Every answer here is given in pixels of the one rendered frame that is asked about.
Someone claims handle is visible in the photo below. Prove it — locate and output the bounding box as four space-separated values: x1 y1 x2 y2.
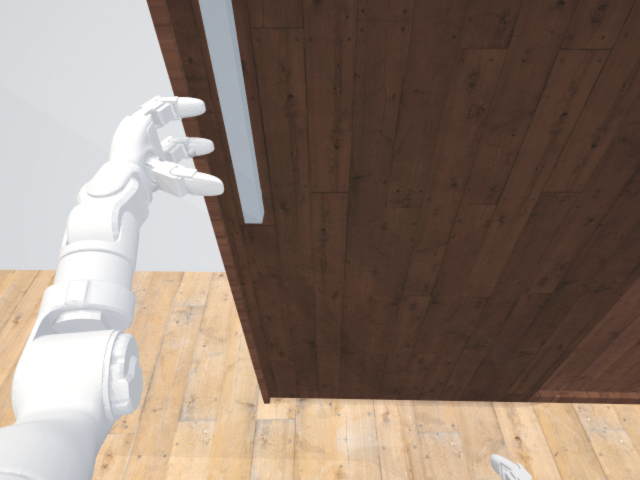
198 0 264 224

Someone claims robot left upper arm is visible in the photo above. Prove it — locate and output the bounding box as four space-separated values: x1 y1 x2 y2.
0 329 143 480

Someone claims robot left forearm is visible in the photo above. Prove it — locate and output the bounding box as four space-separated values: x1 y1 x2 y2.
11 160 153 420

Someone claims robot left hand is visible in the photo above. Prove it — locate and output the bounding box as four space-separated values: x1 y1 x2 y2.
109 96 224 198

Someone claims robot right hand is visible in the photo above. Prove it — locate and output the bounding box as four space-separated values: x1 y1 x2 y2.
490 454 532 480

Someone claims wardrobe door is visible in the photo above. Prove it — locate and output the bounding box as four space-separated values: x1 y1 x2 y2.
166 0 640 402
539 277 640 392

